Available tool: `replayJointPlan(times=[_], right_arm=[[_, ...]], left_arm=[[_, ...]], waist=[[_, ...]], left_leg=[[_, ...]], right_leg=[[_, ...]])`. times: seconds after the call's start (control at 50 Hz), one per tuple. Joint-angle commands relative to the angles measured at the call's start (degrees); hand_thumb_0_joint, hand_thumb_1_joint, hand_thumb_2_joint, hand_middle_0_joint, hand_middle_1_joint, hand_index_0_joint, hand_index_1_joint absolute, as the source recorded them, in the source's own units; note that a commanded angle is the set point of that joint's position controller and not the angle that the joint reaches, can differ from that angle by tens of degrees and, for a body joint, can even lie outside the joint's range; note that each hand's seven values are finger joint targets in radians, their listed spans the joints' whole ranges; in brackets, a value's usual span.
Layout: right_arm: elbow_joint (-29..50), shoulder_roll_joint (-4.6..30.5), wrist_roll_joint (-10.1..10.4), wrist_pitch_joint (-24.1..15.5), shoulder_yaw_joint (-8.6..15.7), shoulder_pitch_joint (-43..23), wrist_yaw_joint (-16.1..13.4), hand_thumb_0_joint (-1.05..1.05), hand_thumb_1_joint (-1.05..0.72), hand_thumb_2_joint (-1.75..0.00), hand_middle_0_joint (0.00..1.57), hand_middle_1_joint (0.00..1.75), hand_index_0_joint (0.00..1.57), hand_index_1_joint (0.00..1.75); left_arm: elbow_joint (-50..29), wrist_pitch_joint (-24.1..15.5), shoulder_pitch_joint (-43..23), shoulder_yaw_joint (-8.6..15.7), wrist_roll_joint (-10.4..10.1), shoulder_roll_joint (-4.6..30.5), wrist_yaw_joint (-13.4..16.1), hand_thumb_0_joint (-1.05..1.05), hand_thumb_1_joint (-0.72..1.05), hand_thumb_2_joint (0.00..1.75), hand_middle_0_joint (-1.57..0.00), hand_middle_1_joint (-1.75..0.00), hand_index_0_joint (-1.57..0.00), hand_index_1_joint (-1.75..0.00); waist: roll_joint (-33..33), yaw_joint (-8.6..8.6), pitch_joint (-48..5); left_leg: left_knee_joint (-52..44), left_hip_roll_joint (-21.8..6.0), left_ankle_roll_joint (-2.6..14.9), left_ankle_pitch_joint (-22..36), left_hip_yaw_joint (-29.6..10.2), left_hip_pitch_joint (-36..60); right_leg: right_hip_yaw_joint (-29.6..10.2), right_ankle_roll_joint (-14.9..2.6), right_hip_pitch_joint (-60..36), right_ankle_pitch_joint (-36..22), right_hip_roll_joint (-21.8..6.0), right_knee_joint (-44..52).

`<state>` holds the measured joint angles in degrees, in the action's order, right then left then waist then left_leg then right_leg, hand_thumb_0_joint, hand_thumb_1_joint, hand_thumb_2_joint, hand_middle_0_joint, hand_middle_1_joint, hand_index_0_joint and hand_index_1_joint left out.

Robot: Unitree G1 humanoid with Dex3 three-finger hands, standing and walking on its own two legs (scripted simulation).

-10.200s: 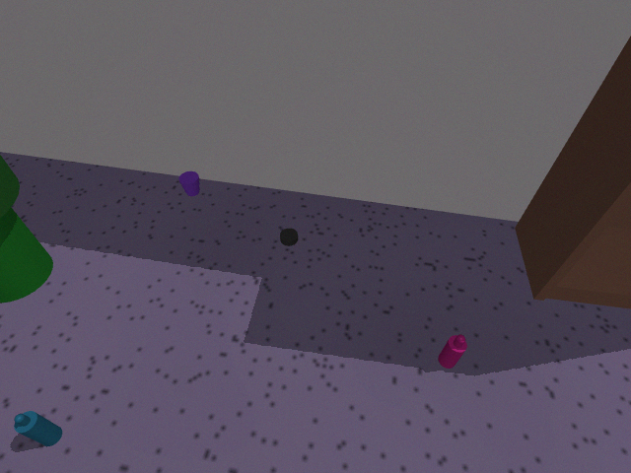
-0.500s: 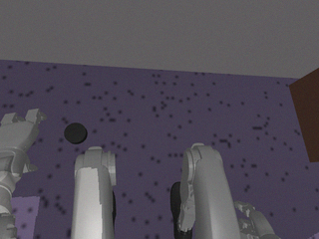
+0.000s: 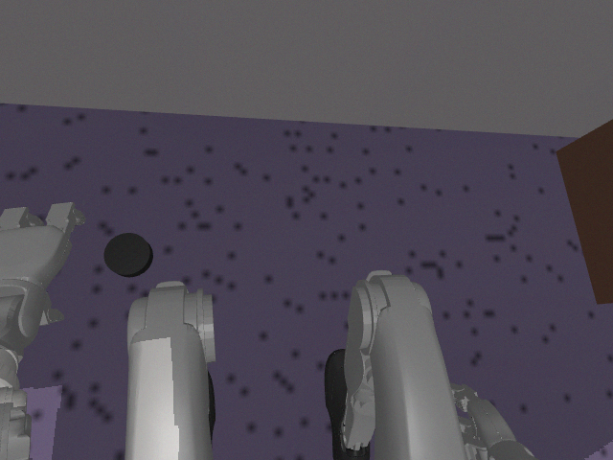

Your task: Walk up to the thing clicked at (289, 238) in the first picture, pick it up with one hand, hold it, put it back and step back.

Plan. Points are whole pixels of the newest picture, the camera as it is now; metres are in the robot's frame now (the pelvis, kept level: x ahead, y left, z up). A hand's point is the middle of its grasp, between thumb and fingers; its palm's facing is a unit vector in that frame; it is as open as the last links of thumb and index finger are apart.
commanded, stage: rise first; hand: left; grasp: from above
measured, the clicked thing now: (129, 255) +0.41 +0.26 -0.32
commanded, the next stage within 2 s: approach in 0.62 s
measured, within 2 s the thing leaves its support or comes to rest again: neither
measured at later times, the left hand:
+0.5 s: hand (60, 273) +0.36 +0.32 -0.19, palm faces -0.45 -0.11 -0.89, open 14.0 cm
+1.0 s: hand (97, 251) +0.39 +0.28 -0.20, palm faces -0.43 -0.06 -0.90, open 14.2 cm
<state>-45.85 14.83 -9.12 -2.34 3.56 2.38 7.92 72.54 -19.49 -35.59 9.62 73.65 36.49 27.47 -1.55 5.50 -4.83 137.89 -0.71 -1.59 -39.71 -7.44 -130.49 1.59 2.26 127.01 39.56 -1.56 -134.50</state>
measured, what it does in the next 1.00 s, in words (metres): stands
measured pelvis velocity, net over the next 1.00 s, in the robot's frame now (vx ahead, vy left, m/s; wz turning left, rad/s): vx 0.01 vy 0.00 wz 0.00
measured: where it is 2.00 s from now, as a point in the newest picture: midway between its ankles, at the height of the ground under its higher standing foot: (273, 441)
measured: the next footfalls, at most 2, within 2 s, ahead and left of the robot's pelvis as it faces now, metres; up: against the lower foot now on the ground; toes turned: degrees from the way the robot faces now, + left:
none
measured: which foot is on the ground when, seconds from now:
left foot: down 0.00-1.00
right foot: down 0.00-1.00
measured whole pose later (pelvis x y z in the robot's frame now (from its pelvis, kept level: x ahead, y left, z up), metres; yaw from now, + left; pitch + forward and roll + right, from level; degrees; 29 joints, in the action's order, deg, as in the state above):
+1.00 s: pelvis +0.01 +0.00 -0.02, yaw +0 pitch +33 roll -5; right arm -48.6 15.1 -12.1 -5.4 2.2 2.3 9.9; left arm 82.7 -16.3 -43.9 4.7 75.5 35.0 34.5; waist -2.1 9.8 -4.3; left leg 141.1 -0.3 -2.2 -40.5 -7.7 -133.3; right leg 1.3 2.3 130.2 40.4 -1.4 -138.0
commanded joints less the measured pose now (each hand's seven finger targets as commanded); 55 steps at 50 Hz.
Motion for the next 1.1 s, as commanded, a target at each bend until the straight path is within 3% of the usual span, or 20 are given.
replayJointPlan(times=[0.0, 0.1, 0.18, 0.24, 0.26, 0.3, 0.46, 0.68, 0.7, 0.72, 0.78, 0.82, 0.86, 0.88, 0.92, 0.96, 0.98, 1.08], right_arm=[[1.98, 12.89, -0.25, -0.77, 4.33, 8.09, -0.81, 0.0, -0.89, -0.9, 0.2, 0.3, 0.2, 0.3], [1.66, 13.0, -0.43, -0.97, 4.44, 7.84, -0.59, 0.0, -0.89, -0.9, 0.2, 0.3, 0.2, 0.3], [1.37, 13.0, -0.73, -1.13, 4.28, 8.04, -0.49, 0.0, -0.9, -0.9, 0.2, 0.3, 0.2, 0.3], [1.11, 13.13, -1.03, -1.23, 4.14, 8.23, -0.32, 0.0, -0.9, -0.9, 0.2, 0.3, 0.2, 0.3], [1.06, 13.13, -1.07, -1.25, 4.18, 8.24, -0.33, 0.0, -0.9, -0.9, 0.2, 0.3, 0.2, 0.3], [1.04, 13.04, -1.34, -1.21, 3.96, 8.18, -0.3, 0.0, -0.89, -0.9, 0.2, 0.3, 0.2, 0.3], [0.46, 13.04, -1.91, -1.24, 3.74, 7.89, -0.06, 0.0, -0.89, -0.9, 0.2, 0.3, 0.2, 0.3], [-0.48, 13.79, -2.46, -1.76, 3.52, 7.93, 0.67, 0.0, -0.9, -0.9, 0.2, 0.3, 0.2, 0.3], [-0.62, 13.89, -2.54, -1.81, 3.6, 7.89, 0.77, 0.0, -0.9, -0.9, 0.2, 0.3, 0.2, 0.3], [-0.48, 14.16, -2.6, -1.78, 3.6, 7.89, 0.82, 0.0, -0.89, -0.89, 0.2, 0.3, 0.2, 0.3], [-0.78, 13.53, -2.61, -2.1, 3.48, 8.02, 0.9, 0.0, -0.89, -0.89, 0.2, 0.3, 0.2, 0.3], [-1.01, 13.74, -2.84, -2.46, 3.44, 8.94, 0.99, 0.0, -0.89, -0.89, 0.2, 0.3, 0.2, 0.3], [-1.37, 13.75, -2.57, -2.91, 3.48, 9.39, 0.94, 0.0, -0.89, -0.89, 0.2, 0.3, 0.2, 0.3], [-1.55, 14.03, -2.76, -3.3, 3.25, 10.0, 1.07, 0.0, -0.89, -0.89, 0.2, 0.3, 0.2, 0.3], [-1.99, 14.17, -2.64, -3.68, 3.02, 10.47, 1.18, 0.0, -0.89, -0.89, 0.2, 0.3, 0.2, 0.3], [-2.04, 14.5, -2.9, -4.1, 2.36, 11.3, 1.46, 0.0, -0.89, -0.89, 0.2, 0.3, 0.2, 0.3], [-1.96, 14.8, -2.79, -4.03, 2.11, 11.33, 1.55, 0.0, -0.89, -0.89, 0.2, 0.3, 0.2, 0.3], [-1.01, 14.14, -3.32, -4.04, -0.06, 10.72, 2.5, 0.0, -0.89, -0.89, 0.2, 0.3, 0.2, 0.3]], left_arm=[[-6.41, -0.1, -12.18, 3.24, -0.84, 15.65, 3.17, 0.0, -0.55, 1.03, -0.09, -0.94, -0.07, -0.97], [-4.93, 0.14, -12.92, 2.77, -0.58, 15.13, 4.01, 0.0, -0.54, 1.02, -0.1, -0.95, -0.08, -0.97], [-3.97, 0.41, -11.99, 2.33, -0.32, 14.79, 4.4, 0.0, -0.55, 1.02, -0.09, -0.96, -0.07, -0.98], [-3.79, 0.58, -12.5, 3.31, -0.54, 15.64, 4.86, 0.0, -0.54, 1.01, -0.11, -0.94, -0.08, -0.97], [-3.88, 0.73, -11.87, 3.79, -0.56, 15.81, 4.97, 0.0, -0.54, 1.02, -0.1, -0.94, -0.08, -0.97], [-3.41, 0.59, -12.81, 3.31, -0.48, 15.42, 4.93, 0.0, -0.52, 1.0, -0.12, -0.93, -0.1, -0.95], [-1.31, 0.23, -12.39, 3.95, -0.11, 16.12, 5.3, 0.0, -0.51, 0.99, -0.13, -0.91, -0.11, -0.94], [1.2, -0.01, -14.21, 3.01, 0.33, 15.19, 6.6, 0.0, -0.56, 1.04, -0.09, -0.96, -0.06, -0.99], [0.87, -0.13, -14.56, 3.16, 0.63, 15.57, 6.74, 0.0, -0.61, 1.11, -0.12, -0.93, -0.05, -1.0], [0.28, -0.2, -14.8, 3.72, 0.53, 16.19, 6.95, 0.0, -0.57, 1.03, -0.06, -0.97, -0.04, -1.0], [0.38, 0.01, -17.14, 1.26, 0.65, 13.66, 7.37, 0.0, -0.57, 1.03, -0.06, -0.98, -0.04, -1.0], [-0.18, 0.33, -20.86, -0.97, 0.53, 11.62, 7.71, 0.0, -0.56, 1.02, -0.06, -1.0, -0.04, -1.01], [-0.41, 1.03, -22.33, -2.49, 0.49, 10.37, 8.31, 0.0, -0.55, 1.01, -0.06, -1.01, -0.05, -1.01], [0.52, 1.56, -24.56, -3.08, 0.45, 9.73, 8.68, 0.0, -0.56, 1.02, -0.06, -1.01, -0.05, -1.01], [1.84, 2.86, -27.31, -4.94, 0.63, 7.99, 9.29, 0.0, -0.54, 1.01, -0.06, -1.03, -0.06, -1.02], [4.22, 4.51, -28.5, -4.12, 1.16, 9.02, 10.29, 0.0, -0.54, 1.01, -0.06, -1.03, -0.06, -1.02], [5.99, 5.53, -27.39, -2.19, 1.05, 11.12, 10.93, 0.0, -0.53, 1.0, -0.06, -1.04, -0.07, -1.03], [14.06, 9.79, -26.91, -0.96, 1.26, 11.81, 10.76, 0.0, -0.52, 0.98, -0.05, -1.05, -0.07, -1.03]], waist=[[10.15, -0.58, -36.35], [11.21, -0.11, -34.68], [12.09, -0.12, -35.77], [11.08, 0.42, -35.21], [10.77, -0.12, -35.75], [11.1, 0.62, -35.96], [9.92, 0.18, -35.54], [11.07, 1.66, -34.25], [11.79, 1.78, -34.19], [12.03, 1.63, -34.86], [12.45, 2.79, -34.65], [12.74, 5.01, -33.98], [13.43, 5.29, -34.66], [13.05, 6.58, -34.38], [14.43, 7.51, -35.15], [14.92, 7.67, -34.5], [13.91, 6.92, -35.26], [13.74, 6.7, -34.04]], left_leg=[[-14.95, 1.74, 3.41, 7.99, 6.63, 27.76], [-15.08, 1.77, 3.36, 6.24, 6.34, 27.36], [-14.52, 1.82, 3.26, 8.51, 6.34, 28.28], [-14.04, 1.78, 3.4, 8.85, 6.47, 26.82], [-13.92, 1.82, 3.42, 9.23, 6.55, 27.14], [-13.31, 1.92, 3.5, 9.88, 6.78, 26.61], [-12.68, 2.2, 3.48, 8.48, 6.79, 25.23], [-12.34, 2.08, 3.36, 8.15, 6.23, 25.76], [-12.35, 2.02, 3.41, 8.2, 6.18, 25.58], [-12.48, 2.07, 3.44, 8.14, 6.19, 25.42], [-12.15, 1.98, 3.26, 7.12, 6.14, 26.1], [-11.83, 1.95, 3.38, 6.51, 6.16, 25.27], [-11.94, 1.81, 3.3, 6.38, 6.14, 26.08], [-11.74, 1.68, 3.27, 6.62, 5.94, 26.6], [-11.84, 1.5, 3.05, 7.05, 5.8, 27.81], [-11.58, 1.54, 3.04, 8.13, 6.09, 27.25], [-11.58, 1.54, 3.09, 8.8, 6.14, 26.74], [-11.08, 1.95, 3.48, 8.91, 6.95, 23.86]], right_leg=[[5.68, -3.39, -15.09, -7.97, 2.32, 13.95], [6.01, -3.55, -12.94, -6.44, 2.23, 13.1], [6.02, -3.38, -13.57, -8.69, 2.23, 12.37], [5.84, -3.27, -14.39, -9.25, 2.15, 12.19], [5.67, -3.27, -14.74, -9.6, 2.08, 12.2], [5.5, -3.03, -15.38, -10.4, 2.1, 12.07], [5.18, -3.45, -15.41, -9.05, 2.35, 12.21], [5.98, -3.22, -13.32, -8.93, 2.3, 10.87], [6.12, -3.08, -13.28, -8.97, 2.27, 10.59], [6.09, -3.09, -13.33, -8.84, 2.29, 10.6], [6.17, -3.33, -11.71, -8.2, 2.35, 10.51], [6.25, -3.11, -11.38, -8.14, 2.31, 10.94], [6.32, -3.1, -11.1, -7.98, 2.26, 11.31], [6.62, -2.98, -10.38, -8.42, 2.14, 10.91], [6.82, -2.99, -9.76, -9.13, 2.29, 10.77], [6.83, -2.86, -10.92, -10.59, 2.26, 11.31], [6.74, -2.95, -11.62, -11.15, 2.28, 11.18], [6.44, -3.44, -13.77, -12.38, 2.59, 11.35]])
